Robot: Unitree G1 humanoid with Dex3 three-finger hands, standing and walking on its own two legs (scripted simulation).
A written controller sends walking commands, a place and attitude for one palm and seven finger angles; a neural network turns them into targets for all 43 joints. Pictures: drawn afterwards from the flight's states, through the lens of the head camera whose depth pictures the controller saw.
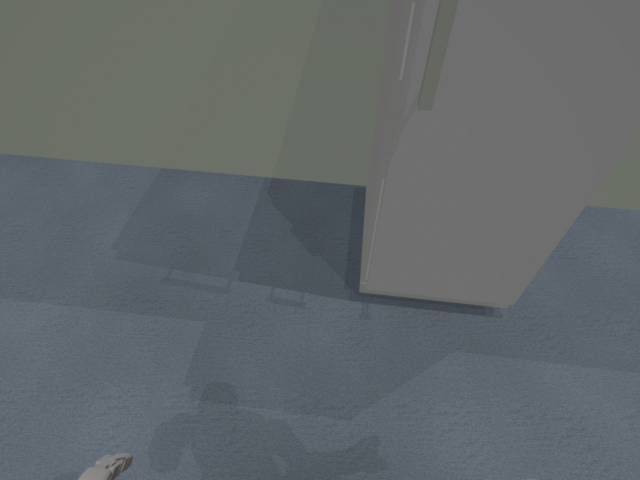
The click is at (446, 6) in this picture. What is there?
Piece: fridge door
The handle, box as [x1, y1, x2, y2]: [417, 0, 458, 110]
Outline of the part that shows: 458,0 439,0 417,103 418,109 431,110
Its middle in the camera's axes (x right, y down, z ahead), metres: +0.21 -0.41 +0.64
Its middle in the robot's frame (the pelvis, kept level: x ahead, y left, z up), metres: +0.80 -0.17 +0.26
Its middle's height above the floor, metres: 1.03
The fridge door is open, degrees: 0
